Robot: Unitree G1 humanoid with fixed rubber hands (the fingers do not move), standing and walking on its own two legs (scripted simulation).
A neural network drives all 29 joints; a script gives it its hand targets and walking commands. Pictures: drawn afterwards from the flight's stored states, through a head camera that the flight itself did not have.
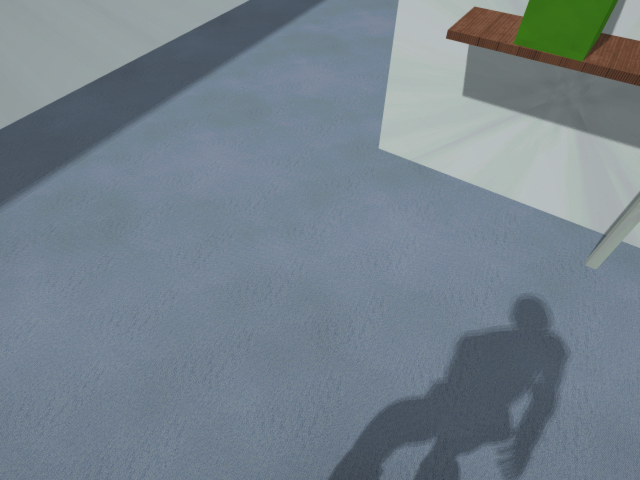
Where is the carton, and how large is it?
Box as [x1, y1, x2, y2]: [514, 0, 617, 61]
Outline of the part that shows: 514,43 581,61 598,37 617,0 529,0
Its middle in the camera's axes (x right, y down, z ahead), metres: +0.74 -0.70 +1.11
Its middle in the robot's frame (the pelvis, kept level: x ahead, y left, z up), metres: +1.32 -0.72 +0.09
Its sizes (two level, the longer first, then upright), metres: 0.210 0.200 0.250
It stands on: a table, 0.74 m high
